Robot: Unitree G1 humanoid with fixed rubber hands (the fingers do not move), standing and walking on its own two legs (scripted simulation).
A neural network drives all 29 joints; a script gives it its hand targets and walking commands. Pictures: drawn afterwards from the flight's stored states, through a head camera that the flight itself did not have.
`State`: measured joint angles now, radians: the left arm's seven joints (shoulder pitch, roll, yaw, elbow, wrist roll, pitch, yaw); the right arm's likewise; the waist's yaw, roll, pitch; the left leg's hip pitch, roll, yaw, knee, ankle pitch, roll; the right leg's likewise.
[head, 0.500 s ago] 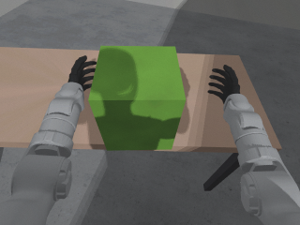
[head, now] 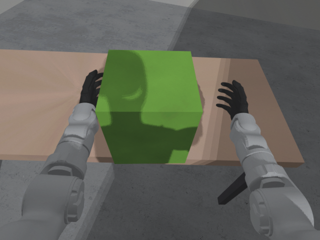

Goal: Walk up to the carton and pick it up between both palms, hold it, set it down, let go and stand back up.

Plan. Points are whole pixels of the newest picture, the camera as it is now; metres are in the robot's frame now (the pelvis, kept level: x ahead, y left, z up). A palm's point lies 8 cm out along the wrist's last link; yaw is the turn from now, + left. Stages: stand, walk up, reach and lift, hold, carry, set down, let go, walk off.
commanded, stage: reach and lift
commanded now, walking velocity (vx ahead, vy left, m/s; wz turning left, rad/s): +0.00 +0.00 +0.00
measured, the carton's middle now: (150, 111) +0.43 +0.04 +0.04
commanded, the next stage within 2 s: none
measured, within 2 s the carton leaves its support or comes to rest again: leaves its support in 1.58 s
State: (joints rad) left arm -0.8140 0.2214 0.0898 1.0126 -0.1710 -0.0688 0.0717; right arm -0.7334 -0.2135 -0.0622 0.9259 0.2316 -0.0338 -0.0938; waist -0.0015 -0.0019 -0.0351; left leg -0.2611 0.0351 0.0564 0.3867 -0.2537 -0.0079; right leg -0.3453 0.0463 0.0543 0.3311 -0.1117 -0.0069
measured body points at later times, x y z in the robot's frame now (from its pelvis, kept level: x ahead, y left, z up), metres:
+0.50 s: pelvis +0.00 +0.00 +0.00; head +0.05 +0.01 +0.45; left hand +0.44 +0.16 +0.08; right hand +0.43 -0.14 +0.07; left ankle -0.04 +0.12 -0.74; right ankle +0.03 -0.11 -0.74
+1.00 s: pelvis +0.00 +0.01 +0.00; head +0.02 +0.03 +0.45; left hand +0.41 +0.16 +0.08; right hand +0.40 -0.14 +0.07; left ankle -0.04 +0.11 -0.74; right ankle +0.03 -0.11 -0.74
